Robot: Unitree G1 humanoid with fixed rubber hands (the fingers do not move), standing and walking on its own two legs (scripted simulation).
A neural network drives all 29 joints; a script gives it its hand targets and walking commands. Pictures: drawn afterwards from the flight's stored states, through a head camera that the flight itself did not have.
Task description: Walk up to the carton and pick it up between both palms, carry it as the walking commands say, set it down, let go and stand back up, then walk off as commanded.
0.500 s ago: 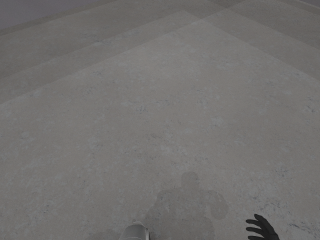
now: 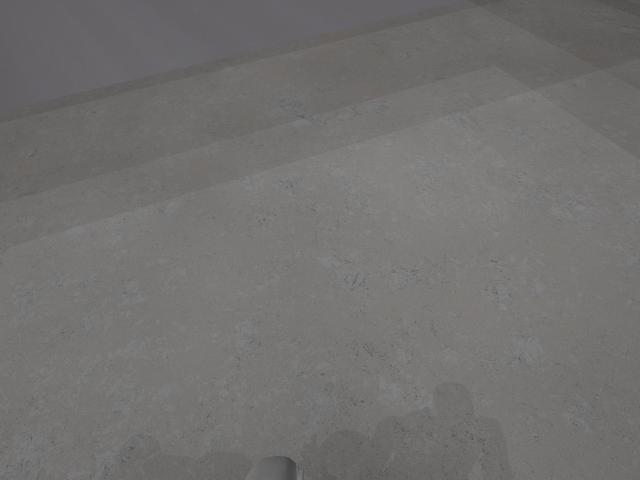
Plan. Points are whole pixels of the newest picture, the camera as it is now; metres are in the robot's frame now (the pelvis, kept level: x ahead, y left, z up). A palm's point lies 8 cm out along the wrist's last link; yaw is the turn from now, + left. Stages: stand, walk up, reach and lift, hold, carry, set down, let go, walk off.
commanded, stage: walk off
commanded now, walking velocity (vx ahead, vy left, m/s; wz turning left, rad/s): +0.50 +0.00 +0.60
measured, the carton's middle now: out of the picture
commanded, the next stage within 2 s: stand in 0.60 s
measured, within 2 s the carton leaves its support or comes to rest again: neither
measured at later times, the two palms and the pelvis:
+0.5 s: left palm (135, 374) +0.30 +0.34 -0.12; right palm (452, 343) +0.35 -0.18 -0.15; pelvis +0.25 +0.06 -0.01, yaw +16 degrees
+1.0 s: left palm (121, 354) +0.35 +0.39 -0.15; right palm (346, 217) +0.64 -0.01 -0.13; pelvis +0.43 +0.15 -0.01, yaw +27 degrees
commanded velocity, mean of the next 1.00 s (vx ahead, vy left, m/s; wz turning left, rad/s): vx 0.29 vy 0.00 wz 0.35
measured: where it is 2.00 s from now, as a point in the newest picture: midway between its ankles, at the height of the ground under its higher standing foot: (297, 397)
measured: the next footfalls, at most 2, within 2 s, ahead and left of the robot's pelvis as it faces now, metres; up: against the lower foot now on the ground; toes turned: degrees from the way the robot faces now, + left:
left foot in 0.22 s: +0.26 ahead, +0.18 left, +0.00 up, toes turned +12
right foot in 0.54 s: +0.43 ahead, -0.05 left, +0.00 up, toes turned +7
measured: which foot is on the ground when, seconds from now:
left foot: up 0.00-0.20, down 0.22-0.54, up 0.56-0.84, down 0.86-1.00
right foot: down 0.00-0.24, up 0.26-0.52, down 0.54-0.86, up 0.88-1.00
